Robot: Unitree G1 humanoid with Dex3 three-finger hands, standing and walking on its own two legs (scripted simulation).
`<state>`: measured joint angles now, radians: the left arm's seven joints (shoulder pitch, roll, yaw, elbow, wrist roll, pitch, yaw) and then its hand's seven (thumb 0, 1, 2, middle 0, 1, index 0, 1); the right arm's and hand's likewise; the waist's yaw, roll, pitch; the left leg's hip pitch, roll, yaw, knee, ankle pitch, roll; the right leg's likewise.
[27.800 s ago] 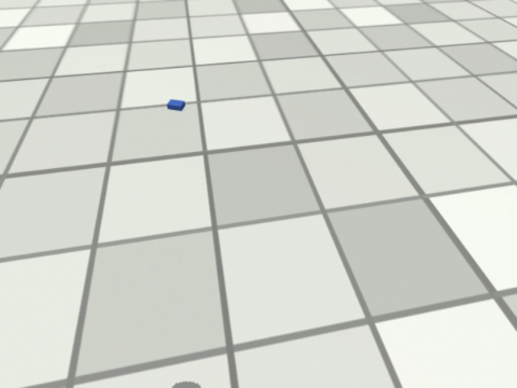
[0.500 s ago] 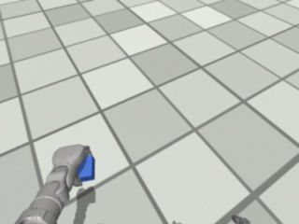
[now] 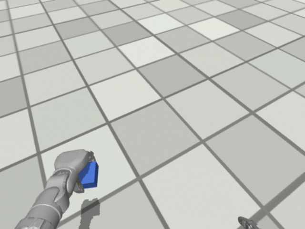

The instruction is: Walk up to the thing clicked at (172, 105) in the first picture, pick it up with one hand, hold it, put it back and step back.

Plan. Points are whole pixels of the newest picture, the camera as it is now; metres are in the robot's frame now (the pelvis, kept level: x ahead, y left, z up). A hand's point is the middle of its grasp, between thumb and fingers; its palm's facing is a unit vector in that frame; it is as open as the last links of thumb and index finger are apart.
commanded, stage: hold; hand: left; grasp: from above
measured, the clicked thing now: (79, 175) +0.31 +0.23 -0.09
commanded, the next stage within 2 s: crouch in 1.32 s
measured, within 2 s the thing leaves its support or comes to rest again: neither
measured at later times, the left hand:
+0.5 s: hand (76, 181) +0.28 +0.22 -0.04, palm faces -0.44 -0.07 -0.89, open 9.6 cm
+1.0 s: hand (76, 180) +0.28 +0.21 -0.03, palm faces -0.45 -0.07 -0.89, open 9.6 cm
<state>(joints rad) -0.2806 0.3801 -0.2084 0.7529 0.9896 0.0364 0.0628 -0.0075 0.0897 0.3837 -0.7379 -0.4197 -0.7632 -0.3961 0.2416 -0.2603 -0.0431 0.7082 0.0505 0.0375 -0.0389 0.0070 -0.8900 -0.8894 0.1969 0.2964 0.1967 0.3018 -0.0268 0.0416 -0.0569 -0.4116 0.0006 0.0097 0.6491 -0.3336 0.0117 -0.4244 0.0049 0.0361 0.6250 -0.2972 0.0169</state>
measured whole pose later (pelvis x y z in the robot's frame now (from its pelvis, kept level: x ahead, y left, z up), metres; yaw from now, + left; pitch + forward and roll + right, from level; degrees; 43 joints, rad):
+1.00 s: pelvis -0.01 -0.01 +0.01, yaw +0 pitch +1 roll +0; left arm -0.22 0.39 -0.22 0.62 0.98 0.03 -0.02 -0.01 0.10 0.38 -0.72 -0.44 -0.74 -0.42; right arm 0.18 -0.26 -0.02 0.68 0.06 0.05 -0.05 0.01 -0.90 -0.89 0.20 0.30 0.20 0.30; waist 0.00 0.05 0.00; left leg -0.26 0.00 0.01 0.50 -0.25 0.01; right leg -0.28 0.00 0.04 0.50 -0.23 0.01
